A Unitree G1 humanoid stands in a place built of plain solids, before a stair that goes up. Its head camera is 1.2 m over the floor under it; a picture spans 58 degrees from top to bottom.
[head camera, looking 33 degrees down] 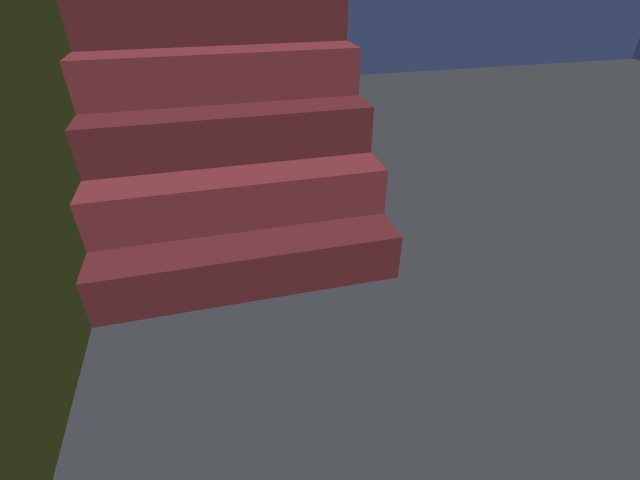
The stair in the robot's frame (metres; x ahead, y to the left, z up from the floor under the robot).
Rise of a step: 0.21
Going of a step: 0.21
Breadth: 1.28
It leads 14 degrees to the left of straight ahead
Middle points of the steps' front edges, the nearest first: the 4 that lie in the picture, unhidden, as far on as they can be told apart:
1.38 0.27 0.21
1.59 0.32 0.43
1.80 0.37 0.64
2.00 0.43 0.86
